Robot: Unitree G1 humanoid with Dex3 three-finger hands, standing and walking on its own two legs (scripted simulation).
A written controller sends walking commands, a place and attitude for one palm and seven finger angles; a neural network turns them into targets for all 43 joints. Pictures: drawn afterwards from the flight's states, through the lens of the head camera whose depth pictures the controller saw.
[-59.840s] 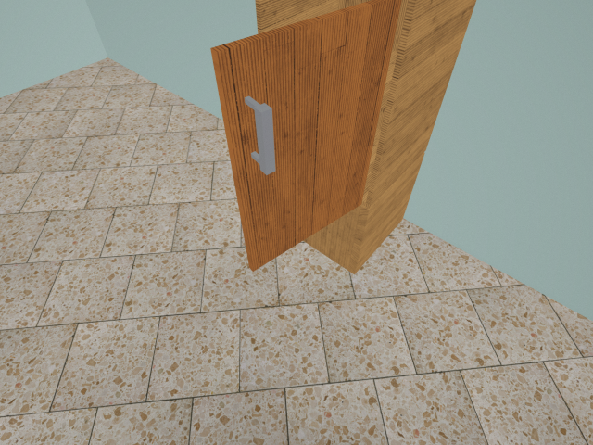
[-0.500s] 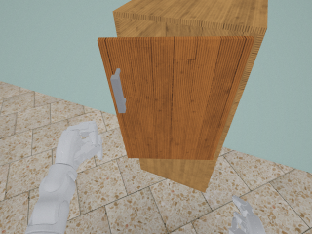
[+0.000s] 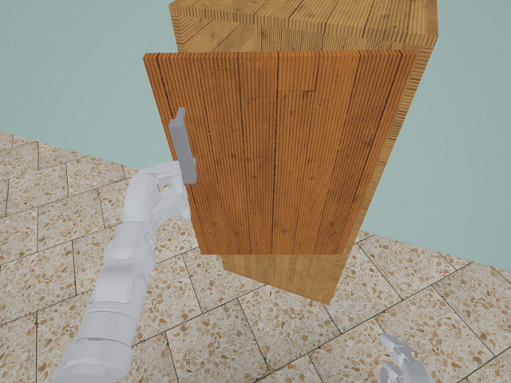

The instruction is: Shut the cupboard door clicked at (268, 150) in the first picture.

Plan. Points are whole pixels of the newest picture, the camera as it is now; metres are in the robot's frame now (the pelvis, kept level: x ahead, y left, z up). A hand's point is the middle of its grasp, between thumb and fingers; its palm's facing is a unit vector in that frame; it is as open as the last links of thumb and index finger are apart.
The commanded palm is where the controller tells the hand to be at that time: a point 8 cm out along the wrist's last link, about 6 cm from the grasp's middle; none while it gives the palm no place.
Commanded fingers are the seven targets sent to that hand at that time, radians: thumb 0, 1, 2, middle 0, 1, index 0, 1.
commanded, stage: bring the fist close to the handle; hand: left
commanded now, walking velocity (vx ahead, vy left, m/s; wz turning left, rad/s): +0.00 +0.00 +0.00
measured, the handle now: (185, 146) +0.49 +0.16 +0.11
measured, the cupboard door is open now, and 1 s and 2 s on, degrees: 20 19 4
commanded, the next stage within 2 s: push the door shut along its arc in 0.52 s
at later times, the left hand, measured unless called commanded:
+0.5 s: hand (191, 193) +0.37 +0.13 +0.11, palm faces +0.04 -1.00 -0.01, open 3.1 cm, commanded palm +0.35 +0.18 +0.11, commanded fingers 0.00 0.90 0.90 -1.30 -1.50 -1.30 -1.50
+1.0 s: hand (193, 171) +0.42 +0.13 +0.12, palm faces -0.05 -1.00 -0.01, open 3.1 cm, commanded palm +0.40 +0.18 +0.11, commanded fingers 0.00 0.90 0.90 -1.30 -1.50 -1.30 -1.50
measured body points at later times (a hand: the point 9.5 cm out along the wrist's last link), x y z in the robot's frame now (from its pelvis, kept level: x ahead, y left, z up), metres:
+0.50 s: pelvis +0.00 -0.01 +0.00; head +0.01 -0.02 +0.45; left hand +0.37 +0.18 +0.11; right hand +0.12 -0.25 -0.11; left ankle +0.02 +0.12 -0.72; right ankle -0.01 -0.10 -0.72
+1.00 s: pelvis -0.01 +0.00 +0.00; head +0.02 -0.01 +0.44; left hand +0.42 +0.18 +0.12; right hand +0.09 -0.25 -0.12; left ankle +0.02 +0.12 -0.72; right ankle -0.01 -0.10 -0.72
